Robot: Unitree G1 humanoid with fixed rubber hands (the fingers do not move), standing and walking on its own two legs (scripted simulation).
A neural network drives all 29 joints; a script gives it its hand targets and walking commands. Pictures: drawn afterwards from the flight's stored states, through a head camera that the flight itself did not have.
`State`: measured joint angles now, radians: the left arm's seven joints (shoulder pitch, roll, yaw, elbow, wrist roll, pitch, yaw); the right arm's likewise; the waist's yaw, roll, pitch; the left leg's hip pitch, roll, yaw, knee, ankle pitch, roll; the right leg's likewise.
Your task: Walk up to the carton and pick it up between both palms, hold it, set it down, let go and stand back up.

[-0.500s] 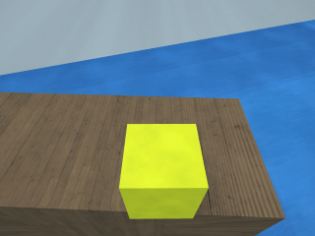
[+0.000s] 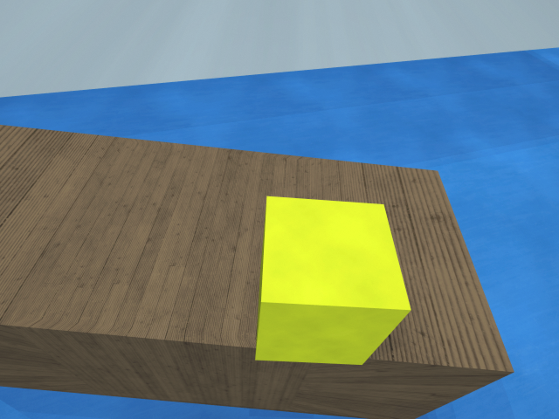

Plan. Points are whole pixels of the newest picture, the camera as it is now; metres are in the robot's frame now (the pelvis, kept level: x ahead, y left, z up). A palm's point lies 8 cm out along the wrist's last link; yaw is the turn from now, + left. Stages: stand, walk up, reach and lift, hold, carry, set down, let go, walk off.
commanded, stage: walk up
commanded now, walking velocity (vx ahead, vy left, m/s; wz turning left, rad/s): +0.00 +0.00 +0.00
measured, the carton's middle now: (317, 285) +0.36 -0.07 -0.08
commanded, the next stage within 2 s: stand in 0.22 s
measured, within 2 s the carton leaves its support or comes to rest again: neither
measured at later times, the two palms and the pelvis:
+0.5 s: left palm out of the picture -0.03 +0.20 -0.15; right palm out of the picture -0.02 -0.20 -0.14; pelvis +0.00 +0.00 +0.01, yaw +1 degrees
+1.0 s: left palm out of the picture +0.07 +0.18 -0.13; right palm out of the picture +0.07 -0.23 -0.12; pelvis -0.06 -0.04 -0.02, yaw +0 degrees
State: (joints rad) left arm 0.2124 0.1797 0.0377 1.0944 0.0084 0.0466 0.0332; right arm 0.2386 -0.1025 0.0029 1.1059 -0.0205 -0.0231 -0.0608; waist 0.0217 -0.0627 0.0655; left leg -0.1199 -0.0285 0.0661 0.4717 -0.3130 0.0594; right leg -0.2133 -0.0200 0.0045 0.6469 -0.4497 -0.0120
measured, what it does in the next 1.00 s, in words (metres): shifts its weight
